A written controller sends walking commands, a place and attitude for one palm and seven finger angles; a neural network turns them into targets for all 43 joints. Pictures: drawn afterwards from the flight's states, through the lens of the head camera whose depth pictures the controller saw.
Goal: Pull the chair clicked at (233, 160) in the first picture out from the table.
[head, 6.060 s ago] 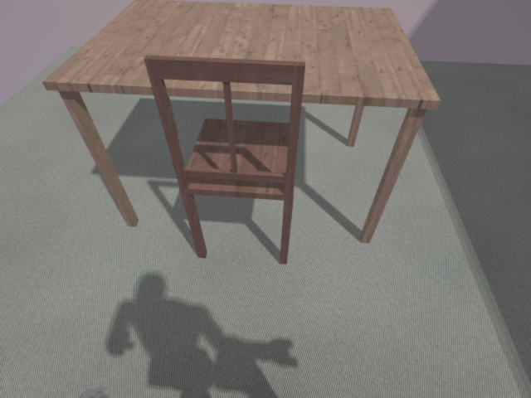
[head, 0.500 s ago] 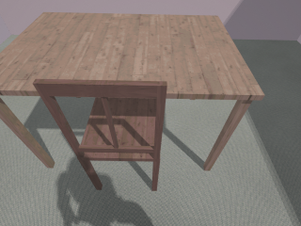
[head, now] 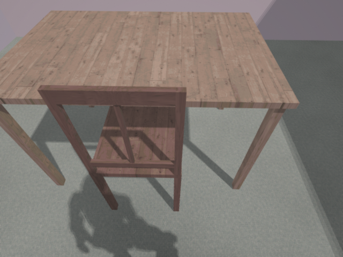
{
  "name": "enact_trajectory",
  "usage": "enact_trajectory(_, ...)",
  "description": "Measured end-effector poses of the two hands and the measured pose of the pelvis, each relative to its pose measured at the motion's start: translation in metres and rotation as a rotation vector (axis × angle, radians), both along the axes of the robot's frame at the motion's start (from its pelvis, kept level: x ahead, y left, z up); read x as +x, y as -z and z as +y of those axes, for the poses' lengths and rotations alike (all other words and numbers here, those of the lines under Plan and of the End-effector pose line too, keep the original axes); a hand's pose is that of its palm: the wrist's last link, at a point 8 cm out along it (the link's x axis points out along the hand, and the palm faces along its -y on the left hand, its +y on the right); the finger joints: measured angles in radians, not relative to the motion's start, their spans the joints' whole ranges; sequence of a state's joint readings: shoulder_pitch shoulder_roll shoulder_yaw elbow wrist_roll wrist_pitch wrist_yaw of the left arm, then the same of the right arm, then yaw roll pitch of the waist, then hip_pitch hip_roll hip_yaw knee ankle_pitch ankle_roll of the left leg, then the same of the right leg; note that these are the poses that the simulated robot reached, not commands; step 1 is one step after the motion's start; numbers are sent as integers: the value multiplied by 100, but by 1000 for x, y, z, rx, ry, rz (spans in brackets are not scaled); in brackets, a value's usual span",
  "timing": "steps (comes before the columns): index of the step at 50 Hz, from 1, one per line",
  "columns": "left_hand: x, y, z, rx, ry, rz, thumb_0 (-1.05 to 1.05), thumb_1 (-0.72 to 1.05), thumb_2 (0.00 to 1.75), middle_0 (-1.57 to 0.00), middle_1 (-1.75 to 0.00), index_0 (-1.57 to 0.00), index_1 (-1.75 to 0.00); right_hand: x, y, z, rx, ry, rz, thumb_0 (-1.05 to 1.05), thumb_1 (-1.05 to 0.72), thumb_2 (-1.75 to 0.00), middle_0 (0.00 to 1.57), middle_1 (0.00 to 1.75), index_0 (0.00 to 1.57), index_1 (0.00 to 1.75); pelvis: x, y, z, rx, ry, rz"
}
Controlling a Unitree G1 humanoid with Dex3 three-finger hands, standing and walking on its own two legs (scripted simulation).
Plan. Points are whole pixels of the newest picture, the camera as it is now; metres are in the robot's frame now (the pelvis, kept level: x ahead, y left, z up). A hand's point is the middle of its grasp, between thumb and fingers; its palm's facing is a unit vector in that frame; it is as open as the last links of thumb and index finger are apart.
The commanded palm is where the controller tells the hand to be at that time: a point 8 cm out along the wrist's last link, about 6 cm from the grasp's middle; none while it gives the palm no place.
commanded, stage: come to a stop and stand still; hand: left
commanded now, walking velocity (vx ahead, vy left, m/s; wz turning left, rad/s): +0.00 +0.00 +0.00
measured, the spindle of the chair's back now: (125, 137) +0.49 +0.19 -0.08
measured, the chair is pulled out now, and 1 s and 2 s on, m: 0.00 0.00 0.00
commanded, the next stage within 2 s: look again from close up in 0.48 s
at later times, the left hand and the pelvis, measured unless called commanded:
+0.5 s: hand out of the picture -0.05 +0.17 -0.17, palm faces +0.02 -0.99 -0.16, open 7.4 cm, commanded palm none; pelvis -0.03 +0.01 +0.01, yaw +0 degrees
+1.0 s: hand out of the picture -0.01 +0.20 -0.17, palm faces +0.02 -0.97 -0.22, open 7.4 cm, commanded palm none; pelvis -0.02 +0.03 +0.00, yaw +0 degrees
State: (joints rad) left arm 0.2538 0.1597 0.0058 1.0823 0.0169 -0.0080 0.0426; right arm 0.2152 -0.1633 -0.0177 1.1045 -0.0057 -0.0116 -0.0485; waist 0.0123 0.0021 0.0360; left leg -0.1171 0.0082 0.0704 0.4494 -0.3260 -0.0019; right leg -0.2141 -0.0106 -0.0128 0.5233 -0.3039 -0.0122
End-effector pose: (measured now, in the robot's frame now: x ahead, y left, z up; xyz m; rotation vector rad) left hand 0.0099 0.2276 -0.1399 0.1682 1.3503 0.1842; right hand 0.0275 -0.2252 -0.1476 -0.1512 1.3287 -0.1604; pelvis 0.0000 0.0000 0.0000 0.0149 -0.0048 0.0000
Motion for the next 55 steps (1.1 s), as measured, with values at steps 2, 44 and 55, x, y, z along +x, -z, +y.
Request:
enact_trajectory(2,-1,-1,2,-1,6,-16,0,92,90,-20,-30,-20,-30,-4,-1,1,1,-2,-8,0,-92,-89,19,30,20,30,-5,-1,1,-1,1,-7)
enact_trajectory(44,-38,-2,19,-14,5,12,0,90,90,-20,-30,-20,-30,-45,7,37,48,-6,-13,2,-93,-89,19,30,20,30,-19,1,30,-10,-4,-14)
enact_trajectory(55,-20,-5,20,-4,22,10,0,91,90,-20,-30,-20,-30,-47,4,33,44,-3,31,1,-91,-89,19,30,20,30,-15,-1,24,-4,6,-7)
